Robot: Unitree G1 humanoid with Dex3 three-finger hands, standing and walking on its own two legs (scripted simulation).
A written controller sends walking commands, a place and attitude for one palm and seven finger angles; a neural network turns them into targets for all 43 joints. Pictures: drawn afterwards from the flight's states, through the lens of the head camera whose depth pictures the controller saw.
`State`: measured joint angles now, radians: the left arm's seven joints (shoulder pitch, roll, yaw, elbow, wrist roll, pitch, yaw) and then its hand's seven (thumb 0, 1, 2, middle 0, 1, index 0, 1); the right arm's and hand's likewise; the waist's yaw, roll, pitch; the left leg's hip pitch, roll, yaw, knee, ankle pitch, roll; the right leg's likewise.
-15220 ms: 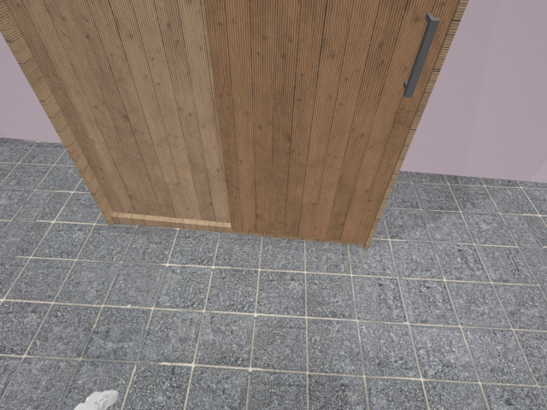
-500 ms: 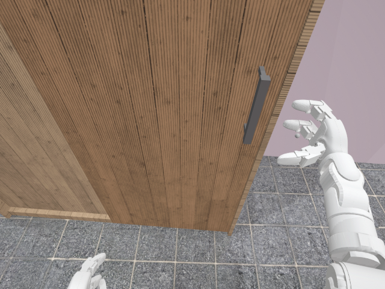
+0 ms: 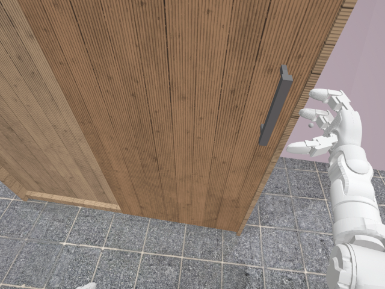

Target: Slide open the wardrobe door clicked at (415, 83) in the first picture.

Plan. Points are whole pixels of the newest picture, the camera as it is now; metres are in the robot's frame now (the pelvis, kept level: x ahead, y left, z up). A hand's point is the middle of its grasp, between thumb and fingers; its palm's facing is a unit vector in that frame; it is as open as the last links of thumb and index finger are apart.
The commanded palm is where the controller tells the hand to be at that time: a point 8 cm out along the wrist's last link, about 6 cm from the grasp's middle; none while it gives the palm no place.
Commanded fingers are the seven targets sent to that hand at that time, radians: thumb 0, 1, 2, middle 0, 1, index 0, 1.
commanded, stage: move the hooked fingers beside the handle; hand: right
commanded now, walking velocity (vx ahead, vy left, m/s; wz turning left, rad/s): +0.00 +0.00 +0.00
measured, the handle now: (272, 108) +0.49 -0.11 +0.13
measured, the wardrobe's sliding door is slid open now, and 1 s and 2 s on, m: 0.00 0.00 0.00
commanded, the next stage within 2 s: feel for the door with the fingertips in 0.72 s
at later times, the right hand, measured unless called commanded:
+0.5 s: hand (304, 126) +0.43 -0.17 +0.14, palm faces +0.04 +1.00 +0.02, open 13.9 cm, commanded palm +0.40 -0.22 +0.13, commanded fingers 0.00 0.50 -0.30 0.30 1.20 0.30 1.20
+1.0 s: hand (296, 126) +0.43 -0.15 +0.14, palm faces +0.02 +1.00 +0.01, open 14.0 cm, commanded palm +0.40 -0.20 +0.13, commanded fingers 0.00 0.50 -0.30 0.30 1.20 0.30 1.20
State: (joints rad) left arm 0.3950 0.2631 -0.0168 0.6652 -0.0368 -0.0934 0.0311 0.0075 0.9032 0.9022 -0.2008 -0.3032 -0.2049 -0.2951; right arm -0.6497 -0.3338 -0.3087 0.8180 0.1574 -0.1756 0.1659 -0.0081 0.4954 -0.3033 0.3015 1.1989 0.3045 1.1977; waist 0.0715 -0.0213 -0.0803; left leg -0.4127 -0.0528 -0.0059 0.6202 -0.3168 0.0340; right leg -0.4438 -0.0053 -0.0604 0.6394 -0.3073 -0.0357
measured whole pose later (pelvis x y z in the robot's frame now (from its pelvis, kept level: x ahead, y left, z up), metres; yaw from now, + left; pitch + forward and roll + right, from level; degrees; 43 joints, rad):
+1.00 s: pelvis +0.00 +0.00 +0.00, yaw -1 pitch +6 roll +1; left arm 0.36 0.26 -0.01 0.67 -0.04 -0.10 0.02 0.01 0.90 0.90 -0.20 -0.30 -0.20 -0.30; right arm -0.67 -0.25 -0.21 0.79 0.16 -0.17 0.12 -0.01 0.50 -0.30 0.30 1.20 0.30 1.20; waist 0.05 -0.03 -0.08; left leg -0.42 -0.05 0.02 0.63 -0.33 0.03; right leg -0.46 0.00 -0.04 0.66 -0.31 -0.03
